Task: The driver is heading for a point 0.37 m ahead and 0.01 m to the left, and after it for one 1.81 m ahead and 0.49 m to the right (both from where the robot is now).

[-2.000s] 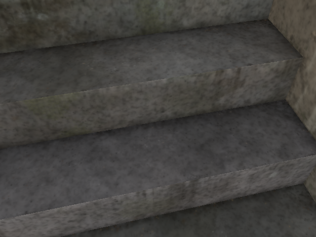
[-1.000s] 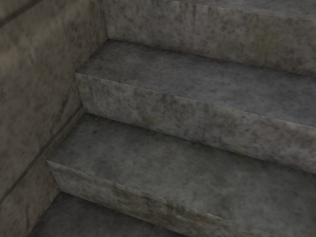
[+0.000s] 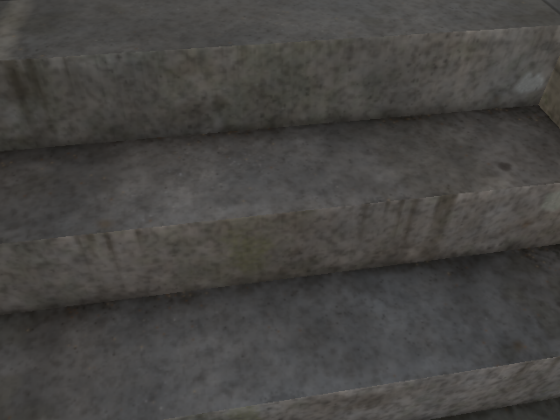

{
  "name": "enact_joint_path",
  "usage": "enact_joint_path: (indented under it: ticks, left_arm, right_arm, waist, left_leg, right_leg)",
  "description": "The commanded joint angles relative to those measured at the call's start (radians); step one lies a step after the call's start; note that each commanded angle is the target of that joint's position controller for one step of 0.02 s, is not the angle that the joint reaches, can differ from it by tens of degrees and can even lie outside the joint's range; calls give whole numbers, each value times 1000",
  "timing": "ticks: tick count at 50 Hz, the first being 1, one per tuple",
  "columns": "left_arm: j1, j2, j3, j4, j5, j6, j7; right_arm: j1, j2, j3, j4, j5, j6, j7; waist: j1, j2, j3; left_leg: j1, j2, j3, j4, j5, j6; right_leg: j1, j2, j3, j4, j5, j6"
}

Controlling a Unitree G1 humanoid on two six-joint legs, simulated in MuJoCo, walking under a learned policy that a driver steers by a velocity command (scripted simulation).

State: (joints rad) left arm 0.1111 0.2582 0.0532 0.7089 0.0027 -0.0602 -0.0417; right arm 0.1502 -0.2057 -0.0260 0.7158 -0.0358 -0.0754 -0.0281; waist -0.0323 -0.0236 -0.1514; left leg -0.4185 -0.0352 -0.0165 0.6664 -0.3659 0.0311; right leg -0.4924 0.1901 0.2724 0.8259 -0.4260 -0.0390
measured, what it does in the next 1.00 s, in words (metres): climbs: right foot 0.19 m higher, then left foot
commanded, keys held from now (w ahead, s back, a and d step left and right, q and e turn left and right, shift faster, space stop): w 0.36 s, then w+q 0.04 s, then q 0.18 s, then e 0.42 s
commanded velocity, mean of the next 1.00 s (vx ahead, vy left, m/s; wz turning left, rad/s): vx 0.23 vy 0.00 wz -0.15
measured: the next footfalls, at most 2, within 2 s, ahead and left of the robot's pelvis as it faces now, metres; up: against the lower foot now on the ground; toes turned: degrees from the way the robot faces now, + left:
right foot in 0.48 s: +0.33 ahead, -0.18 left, +0.19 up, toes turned -13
left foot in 0.98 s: +0.30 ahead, +0.02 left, +0.19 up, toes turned -7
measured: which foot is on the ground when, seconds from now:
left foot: down 0.00-0.50, up 0.52-0.96, down 0.98-1.00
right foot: up 0.00-0.46, down 0.48-1.00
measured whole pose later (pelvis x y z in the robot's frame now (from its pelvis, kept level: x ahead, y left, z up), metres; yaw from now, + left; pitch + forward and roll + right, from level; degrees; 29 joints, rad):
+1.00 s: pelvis +0.29 -0.08 +0.20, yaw -8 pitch +5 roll +0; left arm -0.03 0.26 0.05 0.81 0.01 -0.06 -0.09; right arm 0.15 -0.24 -0.05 0.88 -0.01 0.00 -0.03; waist -0.04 -0.02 -0.11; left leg -0.30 -0.01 0.02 0.59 -0.33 -0.03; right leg -0.40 0.02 -0.10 0.56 -0.25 -0.08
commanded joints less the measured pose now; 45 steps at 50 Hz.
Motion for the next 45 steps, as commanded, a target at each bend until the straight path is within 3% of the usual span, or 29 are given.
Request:
enact_joint_path:
  ticks: [1, 3, 4, 6, 10, 15, 17, 19, 20, 21, 22, 23, 24, 25, 26, 27, 28, 29, 31, 32, 33, 34, 35, 36, 37, 38, 39, 41, 45]
  left_arm:
    - [31, 48, 9, -11, 27, 30, 10]
    - [-13, 33, 0, 29, 14, 36, 45]
    - [-21, 35, -5, 18, 17, 38, 46]
    - [-80, -2, -13, 23, 20, 22, 24]
    - [-141, -70, -51, 45, 31, 15, 7]
    - [-226, -134, -116, -7, 29, 51, 3]
    - [-384, -77, -114, -92, 29, 93, -2]
    - [-681, -95, -137, -211, 43, 149, -39]
    - [-268, -217, -138, -119, -16, 94, 2]
    - [-138, -213, -136, -36, -46, 82, 37]
    - [-366, -184, -155, -136, 21, 147, -48]
    - [-312, -107, -131, -112, 34, 143, -58]
    - [-205, -32, -104, -62, 41, 140, -48]
    - [110, -10, -89, 47, 55, 131, -28]
    - [391, 85, -66, 142, 73, 124, -18]
    - [477, 179, -4, 174, 96, 103, -16]
    - [354, 168, -11, 224, 68, 54, -11]
    - [148, 113, -20, 233, 42, 23, -16]
    - [-32, -159, -88, 257, 23, 8, -27]
    - [-104, -223, -108, 249, 32, 4, -26]
    - [-73, -227, -111, 263, 58, -6, -28]
    - [92, -197, -68, 417, 4, -53, 31]
    - [119, -208, -86, 422, 8, -76, 58]
    - [-118, -165, -97, 264, 88, -47, -17]
    - [-311, -90, -83, 168, 79, -38, -43]
    - [-427, -23, -71, 75, 52, -46, -50]
    - [-412, 63, -46, 27, 38, -54, -45]
    - [-260, 106, -27, 40, 30, -69, -29]
    - [-107, 59, -7, 62, 10, -44, -51]
  right_arm:
    - [155, -228, -90, -33, -31, -27, 10]
    - [77, -49, -6, -14, -18, -11, 61]
    - [121, -4, 16, 9, -12, 10, 71]
    - [214, -6, 17, 64, -14, 4, 75]
    - [423, -10, 19, 198, -49, 2, 97]
    - [509, 83, 63, 386, -114, -11, 114]
    - [463, 70, 64, 390, -112, -24, 131]
    - [462, 45, 64, 407, -47, -25, 156]
    - [419, 35, 32, 345, 99, -57, 19]
    - [442, -39, 27, 379, 124, -73, -27]
    - [499, -139, 44, 419, -11, -66, 107]
    - [426, -196, -9, 369, 25, -79, 144]
    - [409, -222, -25, 378, 16, -81, 172]
    - [481, -148, -29, 385, -40, -72, 172]
    - [525, -24, -5, 327, -75, -55, 185]
    - [462, -50, -42, 379, -4, -23, 181]
    - [395, -4, -53, 392, 31, -17, 172]
    - [339, 46, -47, 377, 23, -14, 153]
    - [217, 77, -27, 350, 1, -2, 112]
    - [216, 99, -22, 348, 17, 17, 103]
    - [211, 75, -28, 343, 22, 28, 91]
    - [228, 141, 11, 233, -12, 18, 39]
    - [223, 143, 23, 249, -1, 15, 14]
    - [48, 78, 7, 255, 47, 41, 86]
    - [142, 11, -9, 264, 34, 53, 120]
    - [183, -66, -31, 277, 13, 52, 135]
    - [186, -141, -51, 268, -8, 44, 116]
    - [127, -178, -71, 240, -49, 55, 69]
    - [45, -120, -49, 160, -15, 94, 6]
  waist:
    - [-45, 103, -21]
    - [-10, 103, 109]
    - [-26, 99, 80]
    - [-44, 67, 109]
    - [-90, 225, 126]
    - [-43, 124, 201]
    - [-20, 76, 159]
    - [-25, 134, 158]
    - [26, 103, 257]
    - [55, 121, 207]
    - [154, 374, -24]
    - [148, 286, 6]
    - [171, 340, -126]
    - [202, 130, -409]
    - [219, -201, -586]
    - [284, -199, -371]
    - [212, -134, -111]
    - [104, -86, -18]
    - [0, 153, 36]
    - [-37, 128, 52]
    - [-53, 143, 43]
    - [-114, 100, 131]
    - [-100, 105, 138]
    - [-59, 23, 3]
    - [-146, -54, -8]
    - [-184, 1, -46]
    - [-160, -25, -68]
    - [-108, -9, -65]
    - [-11, -81, 3]
  left_leg:
    - [519, 456, -739, -327, 86, 368]
    - [278, 340, -520, -350, -226, 265]
    - [265, 295, -419, -354, -194, 259]
    - [297, 252, -293, -360, -120, 237]
    - [341, 298, -302, -402, 0, 290]
    - [439, 371, -235, -498, 106, 279]
    - [226, 306, -93, -596, 112, 226]
    - [-217, 298, -32, -797, 257, 243]
    - [-133, 270, 28, -839, 432, 188]
    - [-83, 269, 69, -723, 892, 163]
    - [78, 376, -2, -601, 1636, 233]
    - [362, 320, 49, -449, 1874, 165]
    - [366, 309, 15, -343, 2000, 150]
    - [116, 270, -47, -12, 1609, 92]
    - [-240, 43, -123, 269, 432, 90]
    - [-354, -9, -305, 904, 415, 76]
    - [-487, 18, -329, 1172, 461, 85]
    - [-518, 51, -253, 1257, 416, 88]
    - [-526, 76, -246, 1298, 410, 167]
    - [-501, 79, -261, 1225, 395, 187]
    - [-510, 80, -250, 1137, 467, 187]
    - [-459, 31, -128, 1206, 372, 120]
    - [-433, 54, -87, 1084, 390, 93]
    - [-455, 111, -138, 1040, 368, 104]
    - [-266, 91, -58, 1048, 351, 72]
    - [-74, 80, -1, 935, 359, 41]
    - [-19, 38, 28, 926, 285, -1]
    - [-93, 63, -5, 767, 249, -72]
    - [-83, 73, -30, 224, -15, -139]
  right_leg:
    - [-602, -52, 28, 732, -117, 47]
    - [-714, -72, 29, 1036, 158, -13]
    - [-725, -48, -10, 1068, 226, -36]
    - [-794, -87, -83, 966, 218, -41]
    - [-1028, -151, -160, 1285, 229, -102]
    - [-1360, -254, -143, 1417, 254, -261]
    - [-1128, -359, -315, 1036, 386, -243]
    - [-618, -340, -449, 845, 91, -206]
    - [-327, -288, -537, 795, 104, -137]
    - [-172, -232, -552, 719, 17, -145]
    - [-224, -174, -508, 709, 86, -125]
    - [-265, -154, -515, 379, 118, -125]
    - [-73, -103, -488, 240, 180, -141]
    - [474, -279, -199, 187, 736, -267]
    - [779, -543, 374, -229, 683, -441]
    - [483, -629, 638, -465, 242, -412]
    - [243, -588, 520, -482, -87, -321]
    - [90, -551, 311, -448, -167, -257]
    - [-88, -490, 108, -436, -79, -219]
    - [-149, -444, 3, -463, 22, -180]
    - [-134, -405, -111, -455, 196, -163]
    - [-86, -408, -233, -384, 230, -113]
    - [-127, -386, -315, -387, 335, -95]
    - [-128, -304, -338, -489, 397, -74]
    - [-252, -264, -390, -525, 533, -108]
    - [-350, -230, -461, -554, 645, -104]
    - [-310, -276, -407, -588, 796, -174]
    - [-48, -362, -294, -529, 797, -247]
    - [278, -454, -138, -421, 667, -297]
